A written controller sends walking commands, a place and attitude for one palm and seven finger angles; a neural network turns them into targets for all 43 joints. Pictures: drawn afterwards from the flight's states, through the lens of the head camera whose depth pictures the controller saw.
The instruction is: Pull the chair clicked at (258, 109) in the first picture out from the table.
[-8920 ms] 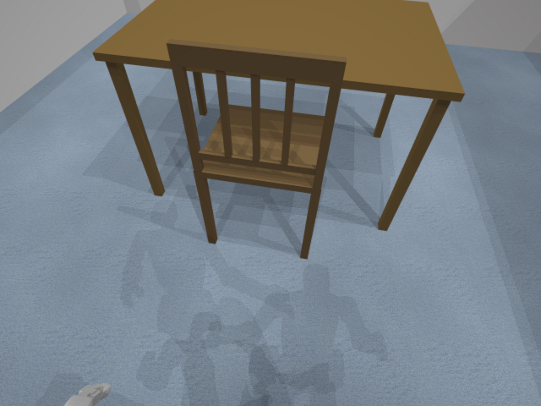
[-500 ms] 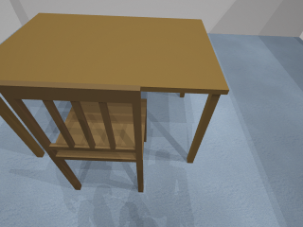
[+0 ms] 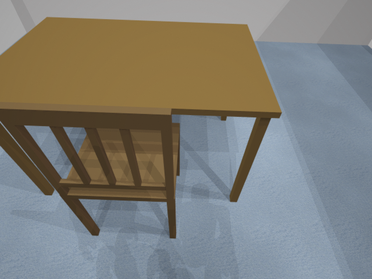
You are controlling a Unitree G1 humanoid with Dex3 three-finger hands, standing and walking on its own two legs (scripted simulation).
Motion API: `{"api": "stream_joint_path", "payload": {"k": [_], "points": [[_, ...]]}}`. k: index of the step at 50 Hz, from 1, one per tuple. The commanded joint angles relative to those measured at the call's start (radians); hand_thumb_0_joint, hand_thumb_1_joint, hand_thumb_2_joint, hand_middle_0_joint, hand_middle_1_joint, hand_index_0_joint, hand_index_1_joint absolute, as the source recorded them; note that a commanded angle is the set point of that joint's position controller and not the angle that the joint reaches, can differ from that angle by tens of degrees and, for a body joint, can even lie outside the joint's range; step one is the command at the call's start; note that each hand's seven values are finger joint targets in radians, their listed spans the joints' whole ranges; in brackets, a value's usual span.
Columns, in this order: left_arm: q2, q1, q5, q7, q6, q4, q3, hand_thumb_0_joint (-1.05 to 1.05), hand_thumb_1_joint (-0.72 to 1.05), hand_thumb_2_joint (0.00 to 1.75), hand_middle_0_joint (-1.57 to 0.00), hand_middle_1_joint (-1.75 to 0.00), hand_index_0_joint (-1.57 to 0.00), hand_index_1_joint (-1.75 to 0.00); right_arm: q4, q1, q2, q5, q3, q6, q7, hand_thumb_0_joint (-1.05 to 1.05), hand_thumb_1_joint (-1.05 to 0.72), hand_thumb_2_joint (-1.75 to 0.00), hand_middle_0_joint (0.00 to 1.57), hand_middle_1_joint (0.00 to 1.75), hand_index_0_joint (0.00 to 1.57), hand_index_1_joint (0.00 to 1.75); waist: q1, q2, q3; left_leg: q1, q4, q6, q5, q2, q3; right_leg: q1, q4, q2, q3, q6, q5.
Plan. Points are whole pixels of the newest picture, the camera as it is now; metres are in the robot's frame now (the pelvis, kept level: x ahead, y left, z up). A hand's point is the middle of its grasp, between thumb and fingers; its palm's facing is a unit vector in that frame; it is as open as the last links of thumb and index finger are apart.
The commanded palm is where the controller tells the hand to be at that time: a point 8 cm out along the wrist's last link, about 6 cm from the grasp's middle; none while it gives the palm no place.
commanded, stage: look again from close up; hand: left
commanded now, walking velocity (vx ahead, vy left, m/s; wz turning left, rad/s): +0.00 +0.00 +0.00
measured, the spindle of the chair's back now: (102, 158) +0.47 +0.29 -0.10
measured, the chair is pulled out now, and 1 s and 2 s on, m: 0.00 0.00 0.00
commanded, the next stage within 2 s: raise the hand toward the chair's back in 0.74 s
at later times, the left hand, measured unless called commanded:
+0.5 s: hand out of the picture -0.02 +0.15 -0.18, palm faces +0.06 -0.99 -0.14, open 7.4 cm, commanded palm none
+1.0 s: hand out of the picture +0.12 +0.20 -0.09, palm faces +0.24 -0.94 -0.25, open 7.4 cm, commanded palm +0.11 +0.20 -0.07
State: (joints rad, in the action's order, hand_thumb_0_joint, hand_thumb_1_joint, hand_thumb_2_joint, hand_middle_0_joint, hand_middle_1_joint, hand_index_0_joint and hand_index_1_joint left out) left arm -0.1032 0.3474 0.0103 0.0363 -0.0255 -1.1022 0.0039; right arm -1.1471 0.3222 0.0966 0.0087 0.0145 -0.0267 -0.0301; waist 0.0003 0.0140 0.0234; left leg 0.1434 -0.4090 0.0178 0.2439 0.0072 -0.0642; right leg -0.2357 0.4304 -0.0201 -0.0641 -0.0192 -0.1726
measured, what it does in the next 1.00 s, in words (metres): stands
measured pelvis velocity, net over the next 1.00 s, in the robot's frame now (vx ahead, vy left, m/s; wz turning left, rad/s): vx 0.00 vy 0.00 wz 0.02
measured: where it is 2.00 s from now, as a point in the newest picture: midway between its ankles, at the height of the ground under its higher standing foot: outside the picture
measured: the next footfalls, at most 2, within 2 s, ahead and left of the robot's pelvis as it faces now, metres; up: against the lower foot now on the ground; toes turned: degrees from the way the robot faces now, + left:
none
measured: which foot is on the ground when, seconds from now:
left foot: down 0.00-1.00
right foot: down 0.00-1.00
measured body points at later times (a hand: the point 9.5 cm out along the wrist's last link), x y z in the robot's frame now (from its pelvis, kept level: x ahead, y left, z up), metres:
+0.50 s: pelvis +0.00 +0.00 +0.00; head +0.01 +0.00 +0.45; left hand -0.02 +0.20 -0.16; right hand -0.02 -0.20 -0.16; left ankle -0.01 +0.11 -0.74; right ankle +0.04 -0.11 -0.74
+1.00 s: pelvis +0.00 +0.00 -0.01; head +0.00 -0.03 +0.44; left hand +0.10 +0.24 -0.07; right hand +0.05 -0.25 -0.15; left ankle -0.01 +0.11 -0.74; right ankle +0.04 -0.11 -0.74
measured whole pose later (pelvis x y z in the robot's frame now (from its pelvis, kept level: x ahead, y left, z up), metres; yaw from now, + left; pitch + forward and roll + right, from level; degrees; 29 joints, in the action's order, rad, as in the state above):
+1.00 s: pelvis +0.00 +0.00 -0.01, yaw +1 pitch -1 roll +1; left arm -0.20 0.51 -0.15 0.14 0.01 -0.31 -0.01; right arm -0.90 0.38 0.24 -0.06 0.02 -0.25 -0.08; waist 0.02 -0.05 0.00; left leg 0.22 -0.55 0.02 0.31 0.01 -0.04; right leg -0.31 0.57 -0.03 -0.08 -0.02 -0.25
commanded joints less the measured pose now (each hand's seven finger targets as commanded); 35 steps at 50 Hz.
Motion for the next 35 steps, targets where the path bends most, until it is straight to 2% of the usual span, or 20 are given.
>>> {"api": "stream_joint_path", "payload": {"k": [1,11,14,22,25,29,35], "points": [[-0.080,0.092,0.003,0.008,-0.011,0.020,0.009,0.00,0.90,0.90,-0.20,-0.30,-0.20,-0.30,0.013,0.084,0.078,0.001,-0.014,-0.006,-0.001,0.00,-0.90,-0.90,0.20,0.30,0.20,0.30,-0.006,-0.020,0.067,0.108,0.107,0.004,-0.019,-0.095,0.093,0.045,-0.083,-0.091,0.106,-0.020,0.022],[-0.083,0.090,0.004,0.008,-0.012,0.018,0.009,0.00,0.90,0.90,-0.20,-0.30,-0.20,-0.30,0.013,0.090,0.077,0.001,-0.013,-0.006,-0.002,0.00,-0.90,-0.90,0.20,0.30,0.20,0.30,-0.004,-0.004,0.067,0.101,0.107,0.003,-0.034,-0.096,0.094,0.050,-0.085,-0.091,0.107,-0.022,0.028],[-0.084,0.090,0.004,0.008,-0.011,0.018,0.008,0.00,0.90,0.90,-0.20,-0.30,-0.20,-0.30,0.011,0.089,0.075,0.001,-0.014,-0.004,-0.002,0.00,-0.90,-0.90,0.20,0.30,0.20,0.30,-0.005,-0.019,0.081,0.102,0.112,0.003,-0.022,-0.097,0.092,0.042,-0.093,-0.090,0.102,-0.022,0.014],[-0.083,0.090,0.004,0.008,-0.012,0.017,0.011,0.00,0.90,0.90,-0.20,-0.30,-0.20,-0.30,0.009,0.095,0.074,0.002,-0.013,-0.004,-0.001,0.00,-0.90,-0.90,0.20,0.30,0.20,0.30,-0.005,-0.010,0.083,0.108,0.111,0.002,-0.012,-0.093,0.094,0.038,-0.095,-0.091,0.104,-0.023,-0.011],[-0.082,0.094,0.004,0.007,-0.010,0.018,0.011,0.00,0.90,0.90,-0.20,-0.30,-0.20,-0.30,0.013,0.092,0.076,0.002,-0.013,-0.004,-0.002,0.00,-0.90,-0.90,0.20,0.30,0.20,0.30,-0.007,-0.031,0.082,0.108,0.112,0.003,-0.009,-0.094,0.096,0.036,-0.092,-0.089,0.104,-0.023,-0.006],[-0.085,0.094,0.004,0.007,-0.011,0.018,0.010,0.00,0.90,0.90,-0.20,-0.30,-0.20,-0.30,0.011,0.097,0.072,0.002,-0.014,-0.003,-0.002,0.00,-0.90,-0.90,0.20,0.30,0.20,0.30,-0.006,-0.003,0.075,0.102,0.109,0.004,-0.010,-0.094,0.094,0.039,-0.099,-0.090,0.104,-0.024,-0.016],[-0.084,0.092,0.004,0.007,-0.012,0.017,0.012,0.00,0.90,0.90,-0.20,-0.30,-0.20,-0.30,0.011,0.098,0.074,0.002,-0.014,-0.006,-0.002,0.00,-0.90,-0.90,0.20,0.30,0.20,0.30,-0.005,-0.017,0.070,0.104,0.107,0.002,-0.027,-0.095,0.094,0.043,-0.088,-0.089,0.104,-0.024,0.008]]}}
